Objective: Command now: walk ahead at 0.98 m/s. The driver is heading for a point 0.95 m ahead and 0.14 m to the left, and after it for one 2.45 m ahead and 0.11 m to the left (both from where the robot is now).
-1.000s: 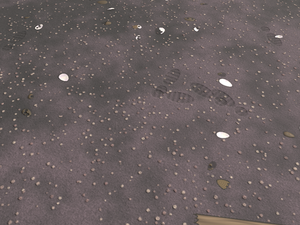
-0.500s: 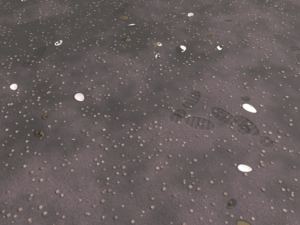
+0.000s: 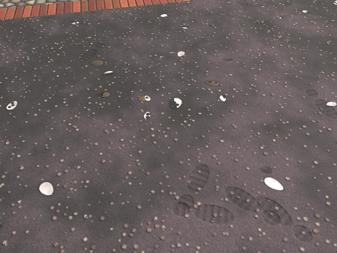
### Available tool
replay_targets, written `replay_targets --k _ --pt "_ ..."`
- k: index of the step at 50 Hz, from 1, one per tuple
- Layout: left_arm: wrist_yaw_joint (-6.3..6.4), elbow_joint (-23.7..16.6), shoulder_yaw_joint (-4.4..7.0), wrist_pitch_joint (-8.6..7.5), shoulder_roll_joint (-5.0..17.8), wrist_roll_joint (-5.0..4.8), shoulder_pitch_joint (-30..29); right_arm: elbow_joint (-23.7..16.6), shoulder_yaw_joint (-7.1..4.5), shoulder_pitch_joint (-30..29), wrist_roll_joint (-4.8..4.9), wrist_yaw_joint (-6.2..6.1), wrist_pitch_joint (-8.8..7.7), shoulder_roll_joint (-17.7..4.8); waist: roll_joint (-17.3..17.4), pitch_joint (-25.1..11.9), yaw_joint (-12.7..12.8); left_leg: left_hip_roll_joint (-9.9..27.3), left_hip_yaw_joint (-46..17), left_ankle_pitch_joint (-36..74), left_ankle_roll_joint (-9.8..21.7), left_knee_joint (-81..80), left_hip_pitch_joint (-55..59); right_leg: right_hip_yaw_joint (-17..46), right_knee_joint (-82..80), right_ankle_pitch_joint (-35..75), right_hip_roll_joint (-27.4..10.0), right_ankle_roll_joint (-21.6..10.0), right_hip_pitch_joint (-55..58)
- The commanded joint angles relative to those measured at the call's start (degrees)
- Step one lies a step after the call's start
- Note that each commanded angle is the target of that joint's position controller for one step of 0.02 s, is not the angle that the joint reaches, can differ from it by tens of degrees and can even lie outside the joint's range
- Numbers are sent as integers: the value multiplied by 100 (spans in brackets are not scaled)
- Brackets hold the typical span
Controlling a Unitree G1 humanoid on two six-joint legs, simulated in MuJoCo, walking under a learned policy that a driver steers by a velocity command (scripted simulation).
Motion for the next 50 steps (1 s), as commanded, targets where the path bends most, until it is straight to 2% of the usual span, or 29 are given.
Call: replay_targets --k 1,5,7,9,10,11,12,13,14,15,16,17,20,24,27,30,32,34,35,36,37,38,39,40,41,42,43,46,50 --pt "-82 -386 -11 -116 163 -23 -539 -507 -67 -365 84 -133 -181 -762 154 979 172 1287 -715 949 798 -1472 -1475 -305 -1482 1327 145 87 975" --pt "-305 -728 -12 -202 199 -143 -1378 -383 -84 138 111 -215 -10 -962 220 1274 -60 1664 -541 1574 705 -1462 137 -401 -2948 1183 454 13 847" --pt "-382 -833 71 -226 384 -157 -1273 -401 -118 105 19 -223 108 -1112 492 1026 153 1854 -468 3631 611 -854 954 -595 -3136 500 780 -149 1085" --pt "-318 -676 277 -159 831 -243 -130 -398 -174 -17 -210 -216 249 -1312 1066 106 873 1923 -406 6464 512 693 1533 -785 -2771 -401 1196 -415 2233" --pt "-243 -328 410 -92 1104 -266 1229 -478 -161 -324 -267 -215 319 -1299 1199 -586 1592 1761 -206 6822 369 2304 862 -764 -2704 -499 1201 -585 3891" --pt "-132 16 513 5 1612 -164 2549 -726 -33 -349 -330 -218 274 -921 383 -1633 1841 1414 -247 4840 319 4518 -966 830 -2254 -1520 -5 -784 6218" --pt "-222 147 564 -54 1700 -68 2787 -665 232 661 2 -51 34 174 -2089 -2763 1065 73 -909 -485 3 6788 -3258 4348 -3697 -4400 -1226 -1894 8170" --pt "-209 276 430 -74 1023 10 2710 -716 73 104 273 -44 -166 -625 -1468 -2296 1311 407 -1480 -653 349 7028 -3935 4920 -4578 -4915 -997 -1469 7961" --pt "-192 269 352 -89 709 67 2340 -1053 -1 -879 454 -54 -232 -916 -961 -1208 1276 661 -1257 -534 452 7049 -4291 3749 -4484 -3970 -858 -1215 7123" --pt "-251 278 316 -141 632 126 1899 -1267 53 -1399 348 -85 -261 -767 210 -591 1019 889 -1158 -267 465 6657 -4136 3043 -4622 -2884 -653 -1107 5985" --pt "-293 267 266 -203 456 169 1522 -1319 23 -1552 216 -101 -223 -669 490 -304 704 1125 -1148 24 450 6195 -3859 2452 -4677 -2327 -418 -1067 5127" --pt "-308 286 216 -216 313 217 1278 -1308 28 -1319 177 -67 -126 -549 315 -149 382 1305 -1181 179 407 6025 -3546 2111 -4777 -2201 -255 -1068 4514" --pt "-306 442 186 -209 290 4 1191 -1303 52 -1252 134 -88 119 -366 91 443 60 1589 -987 247 178 5439 -3666 1393 -5237 -1985 -89 -1080 3586" --pt "-153 581 210 -228 528 25 1663 -1702 55 -2424 -18 -130 95 -535 158 961 394 1591 -636 1852 -140 3824 -4270 567 -5518 -825 158 -975 3446" --pt "-56 704 188 -244 615 -62 2198 -1936 101 -3230 42 -12 -19 -434 196 1043 718 1266 -232 3150 -146 2359 -3552 101 -5780 -513 273 -803 3514" --pt "-6 844 207 -156 786 -83 2470 -2145 73 -3688 160 123 -67 -513 103 1204 785 1048 -173 3178 -42 1362 -3631 -162 -5832 -119 7 -682 4652" --pt "8 861 237 -46 927 -7 2439 -2245 12 -3740 204 221 -87 -633 -55 1063 692 757 44 2727 143 1100 -3667 -439 -5436 1406 -186 -516 5605" --pt "35 835 286 70 1107 213 2360 -2279 -143 -3272 268 240 -34 -930 -565 438 297 240 370 1872 387 1471 -3102 -692 -4370 4439 -320 -325 6348" --pt "65 792 311 153 1177 340 2217 -2113 -275 -2427 305 215 28 -1173 -877 -100 -183 71 398 1520 546 1723 -2324 -773 -3272 5649 -370 -250 6480" --pt "98 654 314 220 1198 364 1799 -1723 -415 -1012 283 163 114 -1424 -864 -724 -911 65 299 1577 710 1671 -726 -947 -1550 5943 -232 -85 5799" --pt "140 412 246 163 982 406 1737 -1422 -522 155 191 63 238 -1863 128 -1428 -1079 875 -1259 361 868 1977 1324 -793 589 3700 106 7 3956" --pt "-86 323 -50 -91 -142 136 2717 -1395 -581 14 149 149 166 -1984 2461 -2119 -61 2184 -5002 -2057 2239 544 3215 -4 2665 -2385 1443 375 1276" --pt "-115 208 87 -357 681 -78 2112 -1341 -492 -33 40 99 152 -1336 1658 -1947 -387 2010 -5669 -2543 1852 -302 3207 753 2787 -2364 1200 20 696" --pt "-109 -83 111 -469 843 -226 1371 -1390 -436 -214 -29 82 110 -1128 1131 -1153 -347 1872 -4813 -1785 1572 -252 2507 751 2570 -2183 943 -149 489" --pt "-52 -298 72 -542 738 -118 798 -1457 -404 -563 -43 140 45 -1068 46 -613 -109 1632 -4267 -808 1448 -340 1423 702 2080 -2027 792 -210 728" --pt "-10 -353 109 -546 680 1 620 -1520 -366 -889 -52 162 1 -945 -283 -330 180 1412 -3755 -121 1451 -365 594 661 1613 -1908 647 -178 987" --pt "-20 -386 116 -482 614 55 752 -1585 -332 -1112 -68 144 3 -897 -156 -138 468 1174 -3442 210 1489 -453 -26 693 1354 -1885 553 -97 1280" --pt "-1 -540 141 -317 556 153 675 -1580 -291 -1079 143 38 60 -786 73 430 693 936 -2982 356 1523 -704 -1124 471 406 -1935 403 274 1342" --pt "4 -1130 63 -344 359 207 -815 -1599 -338 -728 138 -187 95 -962 355 910 160 448 -2370 951 1204 -749 -2296 83 -1912 213 751 589 2027"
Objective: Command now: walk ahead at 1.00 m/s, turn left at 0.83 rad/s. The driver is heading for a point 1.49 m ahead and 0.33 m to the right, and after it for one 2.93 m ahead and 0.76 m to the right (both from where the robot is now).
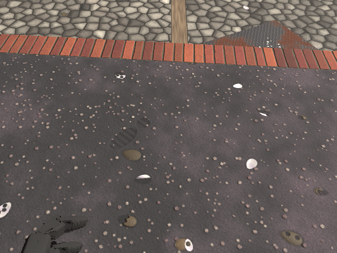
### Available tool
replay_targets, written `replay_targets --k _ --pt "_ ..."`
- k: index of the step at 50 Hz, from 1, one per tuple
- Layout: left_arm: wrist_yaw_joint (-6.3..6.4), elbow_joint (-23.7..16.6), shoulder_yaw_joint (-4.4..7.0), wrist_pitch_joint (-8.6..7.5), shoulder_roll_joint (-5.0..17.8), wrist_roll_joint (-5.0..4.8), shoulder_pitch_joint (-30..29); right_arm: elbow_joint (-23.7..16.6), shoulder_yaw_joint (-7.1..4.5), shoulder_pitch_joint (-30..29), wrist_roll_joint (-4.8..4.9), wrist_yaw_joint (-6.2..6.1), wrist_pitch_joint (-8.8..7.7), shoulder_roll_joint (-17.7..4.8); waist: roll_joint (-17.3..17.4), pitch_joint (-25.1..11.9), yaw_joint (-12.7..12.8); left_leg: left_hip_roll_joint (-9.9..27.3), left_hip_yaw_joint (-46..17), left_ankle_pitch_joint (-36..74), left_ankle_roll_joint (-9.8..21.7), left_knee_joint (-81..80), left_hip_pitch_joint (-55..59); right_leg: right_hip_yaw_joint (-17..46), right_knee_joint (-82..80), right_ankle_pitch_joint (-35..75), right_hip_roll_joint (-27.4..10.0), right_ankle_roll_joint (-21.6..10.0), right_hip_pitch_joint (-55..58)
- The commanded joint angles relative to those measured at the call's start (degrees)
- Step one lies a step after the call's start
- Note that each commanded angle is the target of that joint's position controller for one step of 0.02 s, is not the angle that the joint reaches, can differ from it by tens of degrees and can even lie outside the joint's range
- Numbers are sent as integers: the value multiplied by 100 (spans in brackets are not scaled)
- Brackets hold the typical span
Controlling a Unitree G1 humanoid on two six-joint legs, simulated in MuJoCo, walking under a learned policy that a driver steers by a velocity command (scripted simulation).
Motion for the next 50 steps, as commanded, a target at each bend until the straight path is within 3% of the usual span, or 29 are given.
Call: replay_targets --k 1,6,7,8,9,10,11,12,13,14,16,18,21,24,27,29,30,31,32,33,34,35,36,38,42,45,46,48,50 --pt "-11 -576 61 -45 195 1 -631 -618 -221 -538 47 -133 -99 -917 378 555 135 917 -1151 537 605 -933 -2168 -604 -1449 1586 522 191 1464" --pt "9 -934 318 -67 656 -311 -980 -455 -277 -228 187 -198 -21 -867 700 335 45 1193 -1865 567 279 -85 -804 -180 -2549 1396 700 190 1909" --pt "18 -918 409 -97 825 -344 -721 -454 -308 -270 155 -216 24 -909 759 151 229 1247 -1894 1407 205 362 -471 -224 -2572 1053 742 101 2144" --pt "44 -798 539 -122 1024 -364 40 -505 -329 -391 84 -195 71 -974 785 -394 668 1119 -1749 2451 51 1277 -251 -324 -2524 782 741 -51 2918" --pt "98 -610 601 -73 1128 -387 1421 -705 -273 -735 -95 -140 110 -921 880 -1427 1396 1037 -1517 2695 -120 2749 -743 -90 -1953 258 226 -300 4560" --pt "123 -439 652 -2 1467 -210 2462 -831 -94 -71 -97 -104 97 -217 -655 -2597 1231 433 -860 252 -362 4956 -2519 2002 -2004 -1480 -1204 -1051 6905" --pt "-38 -132 668 6 1550 -208 2660 -963 111 424 209 -101 30 -163 -2828 -3118 954 583 -430 -1717 -416 6264 -3842 4831 -3146 -3907 -2046 -1540 7487" --pt "-22 -166 556 75 861 -196 2481 -771 46 -43 268 -152 55 -552 -1918 -1994 1214 988 -271 -1230 -379 6524 -4340 4453 -3477 -4311 -1617 -1329 6710" --pt "-13 -25 493 169 659 -155 2298 -918 33 -822 127 -122 27 -737 -888 -1022 1260 1089 -1 -954 -362 6427 -4396 3381 -3515 -3254 -1244 -1184 5765" --pt "-61 108 482 218 700 -58 2246 -1121 51 -1557 -43 -93 -50 -647 72 -430 1232 1159 130 -902 -323 6161 -4242 2702 -3590 -2154 -929 -1195 4847" --pt "-138 263 368 199 435 -27 1986 -1290 73 -1786 -71 -24 -122 -396 -44 -46 738 1441 80 -883 -261 5434 -3782 2102 -3801 -1253 -565 -1342 3761" --pt "-196 313 292 210 231 -222 1812 -1340 108 -1707 -65 -10 -127 -287 -274 98 389 1598 159 -980 -350 4590 -3583 1891 -3955 -972 -424 -1459 3233" --pt "-80 225 453 195 767 -325 1604 -1564 207 -2242 -211 61 -248 -341 -98 372 321 1668 246 225 -593 2928 -2857 1393 -4162 -579 -353 -1454 2202" --pt "-37 198 562 196 1137 -373 1865 -1627 161 -2666 -117 122 -316 -589 -139 332 435 1281 474 1362 -825 2021 -1127 1092 -4368 -631 -283 -1275 1301" --pt "-31 344 481 310 946 -399 2332 -1664 -27 -2690 -25 32 -315 -952 -173 312 365 1170 489 856 -809 1364 -677 1134 -3767 -532 -293 -1013 1909" --pt "-47 350 389 356 822 -277 2355 -1453 -257 -1479 -41 -61 -329 -1299 -99 -501 -366 1298 500 523 -608 1374 966 690 -1712 661 168 -646 1607" --pt "-42 195 228 340 393 -96 2385 -1279 -388 -158 -101 -148 -268 -1733 737 -1578 -821 2496 -883 -859 -316 1264 2616 252 457 -374 482 -435 634" --pt "-1 -40 84 250 -102 -523 3118 -1166 -433 73 -223 -54 -203 -2098 2712 -2268 -281 3618 -4193 -3333 430 -159 3293 14 2322 -2246 761 -343 -736" --pt "78 61 159 295 314 -677 2718 -1172 -338 -265 -142 -45 -198 -1580 1892 -1359 -317 3508 -4287 -3761 340 -487 2638 42 3147 -1756 429 -309 -1436" --pt "82 -5 186 335 426 -596 2156 -1082 -263 -431 -82 -62 -177 -1240 1371 -644 -330 3412 -3230 -2826 235 -422 2093 -161 3346 -1364 207 -318 -1735" --pt "70 13 198 399 421 -468 1931 -1020 -212 -669 -153 -63 -147 -1036 774 -338 -155 3210 -2343 -1734 164 -382 1431 -234 3190 -1066 -25 -309 -1455" --pt "35 -34 237 463 366 -375 1713 -950 -171 -957 -248 -41 -136 -813 617 -5 51 2908 -1607 -1034 97 -477 803 -221 2918 -888 -173 -333 -1231" --pt "-28 -96 242 558 250 -406 1715 -876 -148 -1201 -289 -43 -147 -659 899 148 302 2813 -1062 -555 58 -562 358 -151 2772 -827 -332 -342 -996" --pt "-98 -195 222 742 87 -436 1548 -779 -152 -1459 -180 -35 -181 -513 821 331 494 2758 -192 208 -32 -791 -30 -171 2556 -826 -501 -330 -936" --pt "-206 -457 193 788 152 -315 1099 -677 -246 -1726 -196 -147 -240 -876 440 595 694 2596 1163 1023 -127 -1173 -315 -345 1607 387 -494 -244 -915" --pt "-372 -610 192 730 288 -284 360 -568 -312 -1483 -161 -187 -235 -1225 27 782 438 2354 1966 1386 -367 -1355 -100 -1003 147 1349 -238 -469 -311" --pt "-424 -657 202 704 321 -299 214 -539 -331 -1401 -163 -181 -213 -1365 28 785 418 2343 2140 2048 -429 -1290 65 -1245 -242 1409 -80 -572 -7" --pt "-459 -711 326 691 627 -364 274 -531 -403 -1233 -169 -179 -118 -1752 428 436 608 2405 2294 5147 -494 -588 704 -1790 -444 995 457 -772 715" --pt "-435 -529 559 777 1106 -456 1437 -619 -484 -1339 -111 -188 36 -2074 958 -266 1378 2581 2292 7528 -460 1297 866 -1992 -340 77 904 -1027 2113"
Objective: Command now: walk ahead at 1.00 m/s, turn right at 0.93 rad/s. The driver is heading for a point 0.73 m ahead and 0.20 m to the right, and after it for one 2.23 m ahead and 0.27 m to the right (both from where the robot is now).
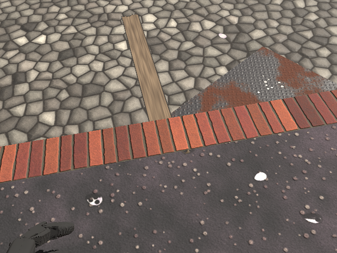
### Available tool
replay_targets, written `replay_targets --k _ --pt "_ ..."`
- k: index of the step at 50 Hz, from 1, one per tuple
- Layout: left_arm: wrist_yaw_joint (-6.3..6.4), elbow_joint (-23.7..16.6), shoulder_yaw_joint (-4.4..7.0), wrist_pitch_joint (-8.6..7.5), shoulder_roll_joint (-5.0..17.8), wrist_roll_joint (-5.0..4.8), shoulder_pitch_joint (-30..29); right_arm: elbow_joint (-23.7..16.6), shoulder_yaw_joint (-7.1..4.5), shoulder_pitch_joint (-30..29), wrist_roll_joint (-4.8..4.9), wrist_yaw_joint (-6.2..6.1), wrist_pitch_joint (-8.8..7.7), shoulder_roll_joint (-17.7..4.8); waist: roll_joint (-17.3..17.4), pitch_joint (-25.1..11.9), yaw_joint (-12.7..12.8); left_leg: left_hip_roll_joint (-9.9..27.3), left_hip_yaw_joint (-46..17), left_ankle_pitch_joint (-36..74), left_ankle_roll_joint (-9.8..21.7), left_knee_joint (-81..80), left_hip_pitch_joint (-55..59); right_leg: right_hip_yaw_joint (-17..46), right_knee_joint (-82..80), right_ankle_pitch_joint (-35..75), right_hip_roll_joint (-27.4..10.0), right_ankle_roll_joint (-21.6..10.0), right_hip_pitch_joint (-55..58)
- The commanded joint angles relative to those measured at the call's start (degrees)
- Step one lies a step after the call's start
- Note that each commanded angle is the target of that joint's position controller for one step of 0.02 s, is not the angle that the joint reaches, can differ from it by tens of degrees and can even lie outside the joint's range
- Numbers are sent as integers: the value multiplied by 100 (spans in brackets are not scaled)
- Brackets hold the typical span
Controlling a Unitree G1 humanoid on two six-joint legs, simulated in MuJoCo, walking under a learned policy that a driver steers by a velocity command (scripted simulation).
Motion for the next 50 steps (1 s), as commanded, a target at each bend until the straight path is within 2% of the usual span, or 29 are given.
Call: replay_targets --k 1,2,3,4,5,6,7,8,10,13,16,21,23,24,25,26,27,29,31,33,35,38,40,43,46,47,48,49,50 --pt "48 302 585 82 1257 -43 2657 -814 -313 -1116 78 -29 1 -1511 756 -1044 2011 1238 -419 8898 859 3254 -2156 -295 -182 -494 791 -531 4366" --pt "174 617 659 158 1443 -95 3186 -790 -132 -1061 44 -9 -95 -874 -216 -863 2016 420 -545 3832 572 5695 -3803 604 -511 -549 479 -753 5687" --pt "168 321 574 67 1809 49 2394 -1223 191 -212 -8 76 -352 135 -2280 -1358 677 -575 -1497 -614 448 7801 -5987 3815 -1456 -1643 -550 -1785 6749" --pt "134 57 484 -64 1366 131 2406 -1518 171 -761 128 120 -613 -485 -1407 -2170 1076 -416 -2629 -37 722 7670 -6482 5656 -2923 -3842 -1125 -1924 6816" --pt "129 116 439 -197 1127 193 2402 -1659 96 -1555 313 99 -690 -770 -557 -1193 1135 -237 -2554 430 872 7169 -6653 5657 -3454 -4075 -1107 -1544 5922" --pt "97 139 394 -305 1029 217 2108 -1662 126 -1656 261 44 -687 -637 384 -620 758 -18 -2567 770 884 6562 -6386 5307 -3468 -3635 -1003 -1359 4871" --pt "96 87 347 -364 911 242 1715 -1539 134 -1489 117 4 -612 -541 622 -380 437 185 -2633 961 813 6132 -5885 4749 -3317 -3025 -776 -1276 3986" --pt "142 6 325 -385 850 297 1415 -1454 101 -1222 62 16 -494 -552 419 -236 183 301 -2713 1091 695 5821 -5465 4277 -3306 -2674 -481 -1270 3277" --pt "237 38 242 -370 614 191 1250 -1411 54 -1220 0 4 -312 -569 235 74 68 425 -2597 1145 456 5047 -5162 3496 -3461 -2129 -140 -1200 2527" --pt "434 192 216 -357 552 105 1539 -1791 145 -2334 -144 -10 -292 -253 182 459 464 209 -2196 2421 154 3452 -4924 2710 -3511 -1029 298 -1072 1841" --pt "492 385 275 -272 641 44 1793 -2047 188 -3002 -51 82 -340 13 -108 295 841 -194 -1975 3598 77 2004 -4108 2492 -3343 -1076 504 -702 1653" --pt "585 612 338 -199 560 -57 1886 -2184 -77 -3097 274 140 -447 -518 -582 155 787 -195 -2468 3242 132 997 -3901 3292 -2557 -1019 109 -443 3168" --pt "550 566 361 -114 609 92 1705 -1938 -318 -1797 320 86 -474 -886 -699 -648 54 -202 -2272 2606 362 1129 -2666 3149 -1136 814 203 -182 3595" --pt "465 372 231 -107 366 271 1414 -1744 -354 -405 301 11 -410 -987 -657 -1705 -651 310 -2552 1948 515 1768 -708 2847 529 832 363 12 2762" --pt "416 236 -10 -135 -619 155 2631 -1624 -372 209 27 14 -380 -1389 1830 -2816 13 1820 -5425 -136 1304 1105 1589 2293 2824 -3106 1138 261 729" --pt "454 131 -99 -166 -219 -265 2683 -1587 -337 81 -18 159 -383 -1235 3124 -2803 53 2421 -7567 -2451 1638 48 1566 1888 3875 -2875 650 309 -451" --pt "494 192 14 -124 324 -207 1924 -1755 -244 -359 27 116 -327 -655 2035 -1763 -225 2069 -6688 -2339 1443 -164 713 1614 4078 -2249 361 361 -747" --pt "452 7 101 -111 519 111 915 -1502 -189 -545 -40 69 -202 -535 289 -631 -207 1560 -4724 -57 1165 -78 -836 1331 3614 -1816 -15 359 -436" --pt "362 -67 125 -34 335 -4 944 -1297 -101 -802 -84 56 -243 -286 546 -194 161 1309 -3732 880 1148 -260 -1742 1391 3175 -1629 -386 321 -25" --pt "350 -90 27 14 -51 -47 954 -1017 -3 -656 31 159 -289 -30 573 -43 334 1153 -3390 967 1291 -470 -2183 1378 2969 -1793 -385 234 56" --pt "338 -140 -52 -25 -221 -17 726 -832 -20 -485 78 197 -307 -168 362 349 450 1244 -3306 1007 1573 -745 -2372 1560 2556 -1540 -267 253 -367" --pt "255 -209 -75 -187 3 137 203 -768 -46 -474 70 172 -274 -468 107 693 585 1226 -3000 1638 1781 -1107 -2373 1201 1375 -454 -426 383 -761" --pt "157 -370 -121 -323 5 207 -497 -680 -37 -175 168 143 -272 -514 19 814 289 1040 -2596 2127 1685 -1353 -2657 880 408 259 -340 488 -119" --pt "-10 -517 -131 -484 9 121 -1051 -515 -36 283 236 74 -195 -733 151 794 106 1122 -2355 2444 1607 -1465 -2479 688 -764 555 -12 550 912" --pt "34 -431 120 -528 514 51 -448 -341 -17 511 153 39 -43 -935 869 68 584 1233 -2282 5075 1374 -205 -1655 572 -1294 -216 423 413 2155" --pt "113 -235 277 -489 773 28 484 -282 -13 509 89 30 21 -1029 1092 -560 1176 1047 -2073 5880 1223 1028 -1934 403 -1284 -568 598 306 3456" --pt "236 83 395 -412 990 70 1837 -420 52 289 -4 8 15 -885 1090 -1341 1885 833 -2027 5041 967 2846 -3392 905 -768 -786 1 234 5532" --pt "294 253 501 -407 1637 294 2456 -677 326 1046 23 14 -102 275 -828 -2670 1358 -14 -2163 1059 746 5227 -5187 3814 -1392 -3392 -1714 -389 7411" --pt "233 316 406 -448 1359 304 2623 -783 346 958 351 -9 -212 213 -1694 -3302 1385 -104 -2770 201 846 6274 -5616 5732 -2856 -5006 -2026 -559 7223"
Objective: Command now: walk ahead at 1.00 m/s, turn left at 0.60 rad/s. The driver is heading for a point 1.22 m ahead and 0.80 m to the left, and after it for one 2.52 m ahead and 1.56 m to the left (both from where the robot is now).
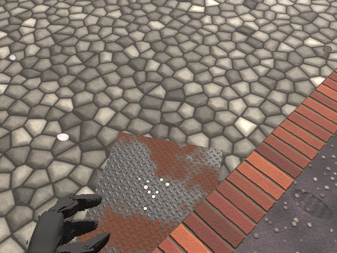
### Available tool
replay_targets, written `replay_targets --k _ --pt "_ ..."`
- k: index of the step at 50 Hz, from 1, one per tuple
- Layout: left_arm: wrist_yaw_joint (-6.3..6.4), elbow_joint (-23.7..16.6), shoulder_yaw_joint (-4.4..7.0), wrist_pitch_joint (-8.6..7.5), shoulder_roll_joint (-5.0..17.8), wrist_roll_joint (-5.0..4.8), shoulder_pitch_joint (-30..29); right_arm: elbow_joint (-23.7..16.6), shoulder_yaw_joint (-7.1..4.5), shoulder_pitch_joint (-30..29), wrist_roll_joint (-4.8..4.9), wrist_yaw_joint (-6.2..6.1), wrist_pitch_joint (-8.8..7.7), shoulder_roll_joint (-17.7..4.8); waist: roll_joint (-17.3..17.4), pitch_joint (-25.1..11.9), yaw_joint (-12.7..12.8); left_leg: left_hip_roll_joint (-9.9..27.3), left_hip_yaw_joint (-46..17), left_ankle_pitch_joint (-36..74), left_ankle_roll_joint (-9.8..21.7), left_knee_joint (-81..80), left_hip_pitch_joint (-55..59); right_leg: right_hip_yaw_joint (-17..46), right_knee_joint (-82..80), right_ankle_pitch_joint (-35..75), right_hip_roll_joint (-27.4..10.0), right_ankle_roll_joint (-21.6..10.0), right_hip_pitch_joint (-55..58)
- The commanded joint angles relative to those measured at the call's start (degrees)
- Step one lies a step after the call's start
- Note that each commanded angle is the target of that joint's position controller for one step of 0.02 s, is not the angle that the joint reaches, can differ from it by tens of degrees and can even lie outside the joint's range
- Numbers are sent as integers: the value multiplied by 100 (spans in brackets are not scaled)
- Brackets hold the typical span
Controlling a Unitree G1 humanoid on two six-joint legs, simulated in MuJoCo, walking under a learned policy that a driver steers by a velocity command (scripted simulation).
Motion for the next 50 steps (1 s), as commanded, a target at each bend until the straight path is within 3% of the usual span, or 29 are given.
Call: replay_targets --k 1,3,5,9,11,12,13,18,20,22,23,24,25,26,27,28,29,31,32,34,36,39,41,42,43,44,46,48,50 --pt "98 482 527 -17 1334 35 2718 -1018 -129 -661 416 -103 -251 -598 -1512 -1906 1465 -194 -396 476 282 3959 -4813 4539 -2530 -3829 -2102 -1035 5513" --pt "96 732 429 -6 846 83 2227 -1121 -162 -1295 172 -110 -163 -577 -613 -675 1137 295 -167 1104 315 3575 -4698 2619 -2354 -1878 -1759 -838 3828" --pt "112 827 357 -48 376 192 1647 -1108 -224 -1033 182 29 92 -399 -947 -403 588 602 -255 1368 300 3147 -3969 1533 -2543 -1034 -1506 -808 2760" --pt "212 903 446 -127 594 109 1095 -1370 -252 -1675 92 84 367 -352 -565 536 319 747 -172 1932 204 1994 -4175 33 -3155 43 -1450 -680 1885" --pt "339 956 528 -150 867 165 1161 -1416 -242 -1898 -49 226 272 -370 -379 420 321 489 304 3139 180 1139 -3603 -775 -3068 247 -1096 -642 1793" --pt "368 908 566 -183 1046 274 1158 -1233 -356 -1577 -89 288 229 -564 -10 72 207 325 677 3941 225 1600 -3144 -906 -2753 558 -1168 -706 1933" --pt "382 829 539 -218 1016 243 1010 -1196 -413 -1649 -22 334 199 -689 110 197 132 267 690 4721 337 952 -2880 -1292 -2654 435 -836 -540 1698" --pt "414 988 680 6 1477 -36 1696 -1386 -546 -2236 60 562 237 -948 -28 421 317 -56 1051 5233 540 -877 -2872 -1773 -1542 1525 -1105 8 3493" --pt "350 882 714 154 1679 -113 1528 -1132 -668 -1316 57 510 398 -1104 -167 71 -100 -164 1285 4695 618 -1073 -2200 -1826 -16 3270 -1310 25 4015" --pt "247 874 586 100 1319 -120 1128 -449 -910 643 48 364 577 -1554 -257 -584 -861 -188 1291 4470 1019 -1169 -225 -1493 2871 3803 -1318 26 3271" --pt "216 826 493 7 946 -253 475 -31 -899 1601 -18 299 486 -1542 1164 -121 -1551 6 917 5445 1605 -2533 837 -1513 6263 5 -213 287 1768" --pt "235 383 293 -165 96 114 677 176 -724 1249 -109 431 291 -1676 3054 600 -610 -463 395 7270 1601 -732 1744 -882 8628 -4027 689 282 -1337" --pt "292 18 151 -329 -9 138 1238 -7 -552 971 -7 544 124 -1404 2687 -698 68 -335 -1026 6301 2080 -426 2375 191 8446 -3892 557 114 -2119" --pt "302 -464 125 -485 322 -101 871 -270 -703 726 6 520 73 -1588 1930 -1551 21 586 -3576 1924 2864 -2293 2583 605 7593 -3420 656 26 -2609" --pt "462 -168 151 -351 342 69 -253 -217 -467 697 131 565 27 -790 -467 -868 -337 29 -2591 2553 1955 -2077 1001 343 7136 -3383 199 -169 -1667" --pt "486 -594 58 -341 -37 -167 189 -327 -481 132 56 512 -35 -1140 93 -898 522 705 -4803 658 2702 -2621 663 652 7029 -2860 513 19 -2382" --pt "519 -439 34 -295 61 -143 527 -393 -576 -276 -7 407 -119 -1542 -599 -648 731 1208 -5842 -458 2794 -2714 138 949 6682 -2813 104 179 -2711" --pt "472 -399 34 -170 157 -52 210 -631 -395 -857 -216 196 -161 -1071 -1274 -58 807 851 -5049 -326 2303 -2333 -1549 1132 5726 -2941 -253 106 -2473" --pt "506 -549 86 -212 364 -99 -111 -776 -306 -1004 -211 75 -206 -852 -1403 451 768 616 -4416 76 2119 -2439 -2025 1262 4267 -1529 -352 234 -2610" --pt "483 -839 119 -258 439 328 -658 -809 -265 -1328 -52 -301 -127 -685 -538 618 606 -623 -2706 581 1738 -2833 -4524 921 1251 1339 -157 533 618" --pt "479 -894 275 -200 420 27 -427 -604 -375 -1088 105 -379 -136 -904 47 146 485 -767 -2327 814 1476 -2869 -4933 452 399 2343 338 771 2709" --pt "598 -884 519 -64 594 -334 -152 -489 -462 -728 170 -301 -78 -669 279 -149 506 -832 -2500 1761 1088 -1747 -2623 624 -821 821 605 760 2552" --pt "530 -497 747 -106 878 -327 1978 -698 -430 -1153 6 -156 -61 -461 559 -1418 1747 -1038 -1851 3216 673 949 -2523 753 -266 -93 51 313 4565" --pt "437 -241 713 -67 1232 -174 2860 -829 -181 -490 -118 -47 -100 575 -1298 -2223 1420 -1461 -1439 -724 585 3278 -3779 2552 -258 -914 -1126 -256 6050" --pt "283 -214 743 -161 1492 88 2641 -1256 -115 72 452 -66 -157 293 -3577 -2441 907 -1158 -1135 -547 561 4360 -5272 6562 -2463 -3624 -2511 -1138 6042" --pt "286 -302 651 -91 724 32 2211 -1114 -203 -623 384 -143 -39 -179 -2216 -1232 1094 -637 -716 239 447 4610 -5691 6243 -2695 -5226 -2074 -1139 5215" --pt "281 1 571 24 519 58 1806 -1373 -230 -1678 -23 -88 110 -278 -563 -206 1024 -279 -201 889 449 4234 -5269 3940 -2588 -3227 -1468 -842 3593" --pt "284 279 520 -8 399 66 1330 -1515 -284 -1782 24 20 206 -292 -563 14 602 191 -310 1000 420 3462 -4455 2554 -2613 -1806 -1163 -669 2432" --pt "232 512 508 -40 353 -20 1308 -1698 -276 -1942 75 67 303 -302 -648 5 539 334 -199 1092 358 3191 -4554 1787 -2789 -1084 -1140 -635 2367"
